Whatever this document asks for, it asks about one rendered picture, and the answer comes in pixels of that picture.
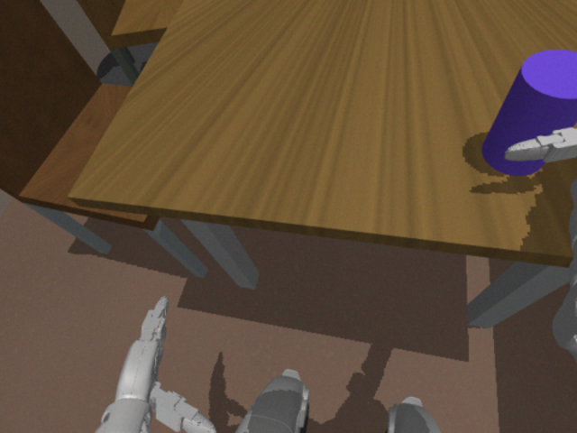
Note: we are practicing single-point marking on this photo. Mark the left robot arm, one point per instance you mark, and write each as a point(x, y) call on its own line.
point(126, 416)

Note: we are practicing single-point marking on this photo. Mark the left robot hand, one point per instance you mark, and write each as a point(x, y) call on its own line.
point(138, 378)

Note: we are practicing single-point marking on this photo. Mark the chair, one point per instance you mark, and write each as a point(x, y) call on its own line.
point(54, 111)
point(124, 23)

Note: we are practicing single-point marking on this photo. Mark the can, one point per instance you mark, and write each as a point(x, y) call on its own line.
point(543, 98)

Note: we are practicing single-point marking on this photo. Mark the coat stand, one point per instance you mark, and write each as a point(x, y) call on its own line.
point(110, 72)

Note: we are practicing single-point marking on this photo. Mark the table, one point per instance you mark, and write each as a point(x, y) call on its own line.
point(360, 120)

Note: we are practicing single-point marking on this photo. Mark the right robot arm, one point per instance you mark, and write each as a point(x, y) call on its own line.
point(565, 320)

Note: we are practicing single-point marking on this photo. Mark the right robot hand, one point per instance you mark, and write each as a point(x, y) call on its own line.
point(559, 145)

